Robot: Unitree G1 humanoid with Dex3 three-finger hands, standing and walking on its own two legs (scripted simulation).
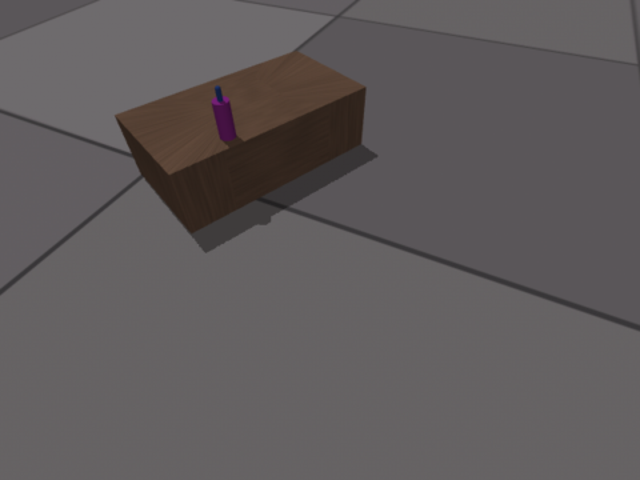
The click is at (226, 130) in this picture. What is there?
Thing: necked bottle
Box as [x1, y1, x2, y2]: [211, 86, 235, 140]
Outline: 215,86 216,96 211,101 220,138 223,140 230,140 235,137 235,131 229,101 227,97 221,95 219,86
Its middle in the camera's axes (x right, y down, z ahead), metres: -0.38 -0.51 +1.54
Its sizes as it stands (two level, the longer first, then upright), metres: 0.069 0.069 0.222
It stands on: a support 0.33 m high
